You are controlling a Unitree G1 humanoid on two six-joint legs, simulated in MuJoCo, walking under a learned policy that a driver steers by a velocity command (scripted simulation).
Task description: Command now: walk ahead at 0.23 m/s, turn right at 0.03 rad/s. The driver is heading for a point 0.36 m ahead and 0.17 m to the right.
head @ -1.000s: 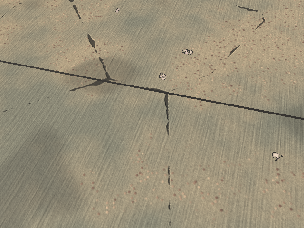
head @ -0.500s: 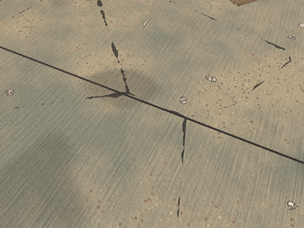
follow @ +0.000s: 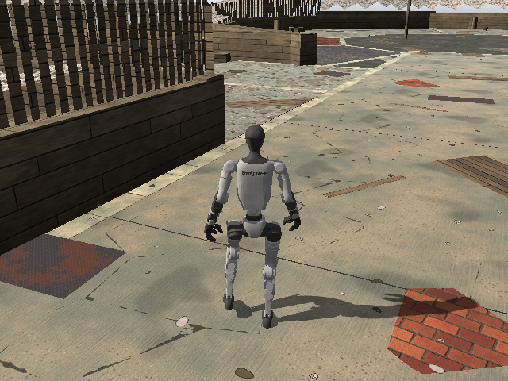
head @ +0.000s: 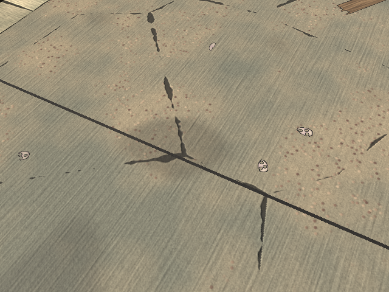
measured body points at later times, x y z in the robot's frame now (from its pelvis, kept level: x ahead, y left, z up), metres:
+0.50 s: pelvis +0.11 +0.03 -0.01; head +0.14 +0.01 +0.44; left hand +0.30 +0.28 -0.12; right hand +0.21 -0.27 -0.12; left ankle +0.21 +0.14 -0.75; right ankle +0.10 -0.09 -0.71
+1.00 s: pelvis +0.12 +0.01 -0.01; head +0.14 -0.02 +0.44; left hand +0.40 +0.18 -0.09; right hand +0.14 -0.32 -0.11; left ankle +0.20 +0.13 -0.72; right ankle +0.09 -0.09 -0.75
